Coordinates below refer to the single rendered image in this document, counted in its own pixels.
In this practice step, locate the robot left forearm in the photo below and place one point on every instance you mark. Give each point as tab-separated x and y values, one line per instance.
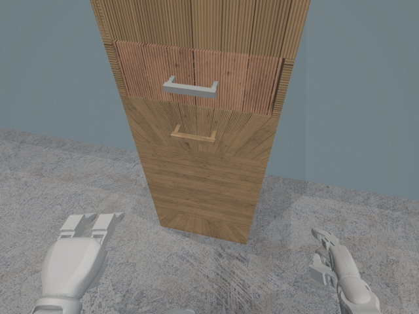
54	304

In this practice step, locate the robot left hand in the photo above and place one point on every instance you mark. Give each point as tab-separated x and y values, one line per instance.
75	264

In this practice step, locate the drawer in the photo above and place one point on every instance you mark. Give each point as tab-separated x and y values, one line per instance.
246	82

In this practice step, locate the handle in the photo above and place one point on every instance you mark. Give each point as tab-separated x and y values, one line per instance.
189	90
209	141

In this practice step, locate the robot right hand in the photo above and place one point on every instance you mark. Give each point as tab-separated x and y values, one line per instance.
337	264

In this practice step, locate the robot right forearm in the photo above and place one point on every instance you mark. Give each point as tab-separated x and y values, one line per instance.
356	297

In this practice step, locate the cabinet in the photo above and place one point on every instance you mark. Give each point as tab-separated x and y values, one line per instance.
205	190

